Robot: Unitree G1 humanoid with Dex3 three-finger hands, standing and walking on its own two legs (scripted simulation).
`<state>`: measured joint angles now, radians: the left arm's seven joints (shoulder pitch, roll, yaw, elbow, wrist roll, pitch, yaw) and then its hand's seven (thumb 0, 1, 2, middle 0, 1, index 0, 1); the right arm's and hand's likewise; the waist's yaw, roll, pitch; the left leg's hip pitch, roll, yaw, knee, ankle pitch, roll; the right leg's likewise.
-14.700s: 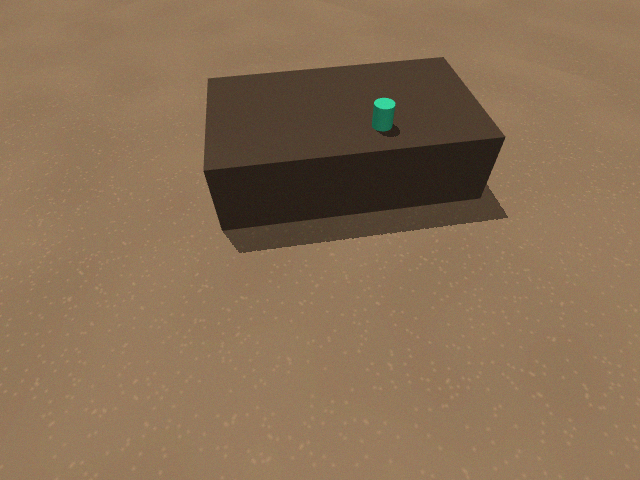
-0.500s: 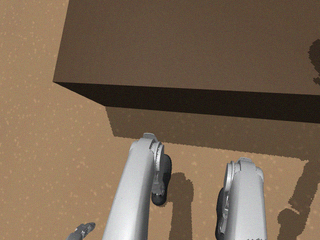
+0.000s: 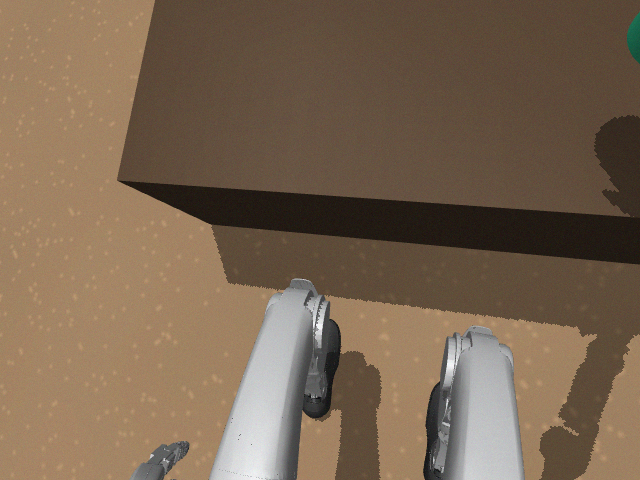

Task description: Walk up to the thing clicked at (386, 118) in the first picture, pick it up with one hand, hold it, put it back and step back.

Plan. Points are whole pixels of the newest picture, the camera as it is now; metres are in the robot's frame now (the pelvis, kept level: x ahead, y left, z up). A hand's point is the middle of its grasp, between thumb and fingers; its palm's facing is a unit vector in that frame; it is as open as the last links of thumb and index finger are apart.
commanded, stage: lift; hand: right
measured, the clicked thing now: out of the picture +0.61 -0.23 +0.02
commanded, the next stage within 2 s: hold in 1.94 s
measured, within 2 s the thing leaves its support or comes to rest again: neither
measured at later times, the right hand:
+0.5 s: hand out of the picture +0.57 -0.24 +0.10, palm faces +0.29 +0.96 -0.03, open 11.6 cm
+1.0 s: hand out of the picture +0.48 -0.21 +0.21, palm faces +0.30 +0.95 -0.02, open 11.6 cm
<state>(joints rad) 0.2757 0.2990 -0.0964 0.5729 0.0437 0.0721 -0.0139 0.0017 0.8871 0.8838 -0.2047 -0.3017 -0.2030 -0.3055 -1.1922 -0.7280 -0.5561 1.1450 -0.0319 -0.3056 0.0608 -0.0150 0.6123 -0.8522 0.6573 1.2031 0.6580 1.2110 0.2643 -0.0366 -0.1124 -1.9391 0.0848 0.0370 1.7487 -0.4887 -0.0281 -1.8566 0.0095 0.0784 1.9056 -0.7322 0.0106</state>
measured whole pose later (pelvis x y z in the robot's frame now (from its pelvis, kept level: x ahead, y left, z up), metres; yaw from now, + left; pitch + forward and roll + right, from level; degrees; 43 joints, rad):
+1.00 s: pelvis +0.04 +0.01 +0.17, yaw -1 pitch +22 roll +2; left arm 0.26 0.23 0.01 0.66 0.01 -0.01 0.04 0.01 0.86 0.91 -0.20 -0.29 -0.19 -0.31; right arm -0.51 -0.29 -0.34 0.68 0.11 -0.32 -0.05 -0.01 0.61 -0.82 0.69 1.18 0.69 1.18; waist 0.09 -0.01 -0.14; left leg -1.13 0.05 0.06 1.17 -0.41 -0.02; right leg -1.05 -0.03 0.06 1.27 -0.60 0.02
